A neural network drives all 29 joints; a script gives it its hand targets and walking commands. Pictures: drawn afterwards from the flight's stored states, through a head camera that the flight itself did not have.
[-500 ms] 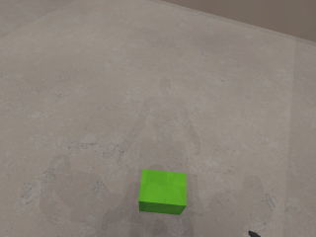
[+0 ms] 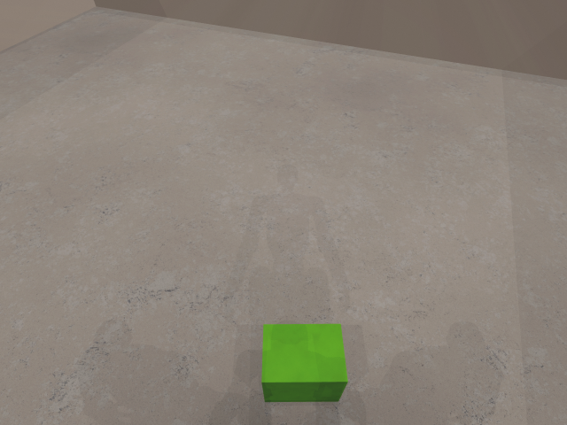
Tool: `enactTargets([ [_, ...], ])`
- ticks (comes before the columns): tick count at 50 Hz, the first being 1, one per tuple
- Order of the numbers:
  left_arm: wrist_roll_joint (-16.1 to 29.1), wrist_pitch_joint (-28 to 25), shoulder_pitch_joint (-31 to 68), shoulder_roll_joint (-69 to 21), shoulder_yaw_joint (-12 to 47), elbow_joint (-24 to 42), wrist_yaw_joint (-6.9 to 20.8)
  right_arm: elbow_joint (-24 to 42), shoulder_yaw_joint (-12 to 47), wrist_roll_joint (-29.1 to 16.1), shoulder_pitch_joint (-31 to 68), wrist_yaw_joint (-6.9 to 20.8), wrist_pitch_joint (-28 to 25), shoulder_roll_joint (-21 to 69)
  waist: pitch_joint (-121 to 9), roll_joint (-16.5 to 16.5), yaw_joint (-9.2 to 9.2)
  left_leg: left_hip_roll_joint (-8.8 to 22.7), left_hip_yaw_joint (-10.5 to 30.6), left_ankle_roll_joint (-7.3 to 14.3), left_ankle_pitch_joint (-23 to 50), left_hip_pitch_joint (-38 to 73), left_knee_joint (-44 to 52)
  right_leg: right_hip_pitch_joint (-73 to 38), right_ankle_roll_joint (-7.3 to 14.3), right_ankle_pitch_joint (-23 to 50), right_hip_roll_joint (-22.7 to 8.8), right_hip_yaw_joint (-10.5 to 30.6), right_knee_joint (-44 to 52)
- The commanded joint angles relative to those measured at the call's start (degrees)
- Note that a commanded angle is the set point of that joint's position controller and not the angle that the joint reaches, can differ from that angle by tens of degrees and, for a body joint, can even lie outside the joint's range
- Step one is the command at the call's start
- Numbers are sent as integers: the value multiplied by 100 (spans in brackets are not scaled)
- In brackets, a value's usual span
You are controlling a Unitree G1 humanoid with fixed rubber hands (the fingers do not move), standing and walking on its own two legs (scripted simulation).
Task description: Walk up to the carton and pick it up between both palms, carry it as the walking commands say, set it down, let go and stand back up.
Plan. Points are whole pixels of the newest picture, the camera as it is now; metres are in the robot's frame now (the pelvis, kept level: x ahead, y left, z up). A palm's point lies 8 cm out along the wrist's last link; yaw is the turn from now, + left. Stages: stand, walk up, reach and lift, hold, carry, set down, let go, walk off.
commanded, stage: walk up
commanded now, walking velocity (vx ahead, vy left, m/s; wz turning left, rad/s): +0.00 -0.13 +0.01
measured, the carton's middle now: (301, 363) +0.42 -0.04 -0.67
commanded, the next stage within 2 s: stand in 1.16 s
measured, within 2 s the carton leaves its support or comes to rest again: neither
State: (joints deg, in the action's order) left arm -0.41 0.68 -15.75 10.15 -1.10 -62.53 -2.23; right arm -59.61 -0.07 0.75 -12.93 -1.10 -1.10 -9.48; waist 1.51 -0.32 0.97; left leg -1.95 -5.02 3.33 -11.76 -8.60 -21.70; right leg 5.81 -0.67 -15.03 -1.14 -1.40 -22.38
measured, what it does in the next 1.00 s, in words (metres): shifts its weight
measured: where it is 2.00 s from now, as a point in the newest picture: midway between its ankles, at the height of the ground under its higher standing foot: outside the picture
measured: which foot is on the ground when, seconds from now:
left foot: down 0.00-1.00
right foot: down 0.00-1.00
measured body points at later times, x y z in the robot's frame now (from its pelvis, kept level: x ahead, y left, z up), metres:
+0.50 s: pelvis -0.01 -0.07 +0.00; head +0.00 -0.07 +0.45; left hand +0.00 +0.16 -0.15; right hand -0.03 -0.29 -0.16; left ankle +0.00 +0.08 -0.74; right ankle -0.02 -0.18 -0.74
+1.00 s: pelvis +0.02 -0.07 +0.00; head +0.04 -0.07 +0.45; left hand +0.01 +0.16 -0.16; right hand +0.00 -0.28 -0.16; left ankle +0.00 +0.08 -0.74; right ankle -0.02 -0.18 -0.74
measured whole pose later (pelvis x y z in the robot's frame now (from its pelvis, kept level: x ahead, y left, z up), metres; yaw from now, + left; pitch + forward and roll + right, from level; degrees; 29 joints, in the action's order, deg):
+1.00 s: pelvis +0.02 -0.07 +0.00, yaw +0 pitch +0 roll +0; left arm -0.4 -1.3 -17.7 8.5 0.0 -64.1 -2.1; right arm -67.7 -0.6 0.4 -16.5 -2.1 -0.4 -7.2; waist 1.3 0.0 0.3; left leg 4.0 -3.2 -2.9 -13.7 -8.4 -22.4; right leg 6.6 0.5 -15.9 0.1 -1.0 -22.6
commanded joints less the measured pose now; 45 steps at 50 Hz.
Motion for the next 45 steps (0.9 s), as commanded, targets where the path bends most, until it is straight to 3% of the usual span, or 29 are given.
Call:
enactTargets([
  [1, -49, 141, -239, 901, -305, 160, 0, 32, -492, 103, -713, -204, 61, -1430, 216, 518, 297, 2381, 2433, 599, 917, 515, 739, 1693, -63, -402, -66, -142, -1308],
  [2, -72, 188, -77, 667, -260, 240, 33, 25, -464, 116, -768, -249, 74, -1259, 59, 848, 357, 2639, 2510, 879, 1091, 321, 835, 1652, -72, -1059, -188, 106, -2147],
  [3, -47, 198, 22, 451, -196, 352, 41, 67, -432, 138, -537, -257, 49, -1085, -31, 884, 263, 2528, 2266, 980, 1045, -92, 820, 1497, -69, -1187, -324, 311, -2496],
  [4, -30, 173, 19, 332, -183, 429, 70, 109, -359, 127, -345, -242, 40, -836, -38, 930, 158, 2265, 1928, 910, 626, -408, 843, 1401, -81, -1193, -291, 352, -2558],
  [5, 31, 130, -134, 100, -93, 367, 80, 169, -284, 74, 82, -206, 40, -613, 18, 1158, -105, 1775, 1326, 662, 104, -1000, 898, 832, -35, -1074, -415, 408, -1978],
  [6, 8, 66, -336, 8, -42, 219, 108, 78, -225, 20, 310, -187, 71, -422, -32, 1068, -252, 1201, 806, 378, -323, -1052, 832, 352, 16, -757, -249, 187, -1040],
  [7, -5, 7, -545, 38, -14, 178, 94, 26, -232, 22, 314, -158, 112, -482, 52, 1023, -365, 887, 600, 173, -694, -1034, 694, 173, 12, 6, -43, 5, -127],
  [8, -77, -56, -582, 344, -30, 144, 86, -105, -215, -38, 97, -128, 182, -519, 225, 760, -287, 753, 546, 31, -733, -1045, 455, 42, 6, 574, -46, 98, 314],
  [9, -136, -99, -644, 470, -53, 107, 35, -153, -206, -29, -170, -85, 185, -423, 168, 255, -215, 700, 467, -106, -476, -1078, 75, -135, 52, 726, -390, 477, 471],
  [10, -187, -119, -592, 690, -86, 132, 12, -209, -160, -44, -570, -46, 200, -204, 94, -590, -26, 544, 384, -271, -417, -823, -138, 251, 192, 532, -1015, 1134, 877],
  [11, -141, -116, -257, 797, -107, 279, -3, -271, -142, -30, -697, -13, 209, -241, 157, -856, 114, 516, 422, -379, -283, -455, -93, 813, 221, -138, -1247, 1359, 1266],
  [12, -67, -104, -94, 761, -89, 296, 9, -278, -206, -51, -679, 14, 235, -463, 309, -663, 176, 499, 434, -399, -150, -104, 31, 1377, 178, -1056, -1069, 1226, 1370],
  [13, -47, -69, 78, 724, -83, 229, 29, -341, -218, -80, -752, 16, 207, -445, 398, -730, 190, 534, 381, -391, -54, 216, 26, 1628, 182, -1330, -913, 1095, 1257],
  [14, -6, -77, 10, 609, -46, 198, 56, -384, -217, -13, -612, 23, 178, -540, 513, -630, 104, 579, 425, -394, 107, 268, 100, 1629, 109, -1192, -652, 985, 1221],
  [15, 4, -101, -87, 558, -30, 147, 49, -433, -192, -5, -636, 15, 167, -524, 589, -548, 52, 657, 492, -412, 272, 216, 130, 1418, 65, -800, -595, 858, 1160],
  [17, 6, -117, -134, 533, -18, 166, 25, -473, -190, -18, -750, 16, 113, -482, 515, -445, 101, 714, 517, -377, 337, -30, 276, 1090, 105, -358, -622, 855, 1053],
  [20, 25, -186, -356, 505, -9, 50, 43, -609, -165, -31, -794, -11, 62, -448, 278, -184, 16, 765, 521, -406, 489, 24, 333, 670, 179, 302, -544, 730, 823],
  [22, 10, -205, -432, 485, -19, 64, 54, -621, -165, -42, -784, -22, 62, -463, 133, 41, -26, 746, 487, -457, 395, 2, 348, 601, 204, 215, -543, 692, 760],
  [23, 2, -202, -407, 448, -12, 50, 51, -640, -170, -11, -735, -38, 63, -398, 243, -116, -53, 751, 481, -446, 374, -47, 300, 724, 206, 117, -553, 717, 812],
  [27, -24, -189, -419, 431, -16, 8, 54, -726, -122, -2, -776, -69, 91, -269, 251, -64, -33, 776, 454, -480, 381, 33, 262, 808, 209, 82, -505, 696, 857],
  [28, -19, -200, -408, 439, -8, 27, 46, -724, -136, -28, -850, -72, 90, -338, 322, -140, -25, 791, 476, -495, 456, -28, 286, 740, 204, 211, -503, 688, 804],
  [32, -3, -221, -443, 363, 15, 19, 43, -806, -125, -53, -926, -81, 60, -297, 229, 70, -26, 853, 496, -475, 610, -66, 276, 553, 198, 820, -451, 525, 576],
  [33, 2, -234, -566, 373, -1, -15, 49, -811, -116, -25, -891, -88, 56, -257, 151, -11, -95, 842, 467, -487, 607, 47, 198, 544, 208, 802, -441, 560, 569],
  [36, -4, -234, -547, 256, 56, -49, 30, -800, -158, -35, -961, -88, 76, -339, 251, 149, -21, 859, 448, -500, 676, -24, 191, 536, 249, 1141, -490, 512, 497],
  [38, -3, -222, -623, 373, 15, -56, 38, -850, -106, -4, -956, -108, 78, -263, 226, -77, -69, 876, 455, -496, 701, 24, 207, 466, 207, 1368, -424, 434, 437],
  [39, 12, -229, -647, 416, -9, -53, 34, -788, -135, 0, -829, -112, 60, -311, 83, 119, -97, 884, 469, -484, 765, 163, 183, 469, 221, 1411, -438, 439, 457],
  [42, 20, -235, -648, 312, 15, -75, 1, -805, -104, -41, -929, -116, 61, -195, 256, -107, -43, 905, 443, -491, 849, 33, 161, 393, 215, 1722, -460, 438, 367],
  [44, 25, -237, -606, 280, 33, -50, 0, -841, -124, -45, -990, -112, 66, -229, 109, 125, -31, 860, 359, -485, 907, 104, 152, 256, 248, 1797, -474, 491, 289],
  [45, 9, -231, -673, 329, 25, -93, -3, -834, -106, -43, -917, -125, 62, -221, 219, 78, -62, 889, 439, -472, 972, 128, 173, 398, 256, 1797, -462, 455, 329],
])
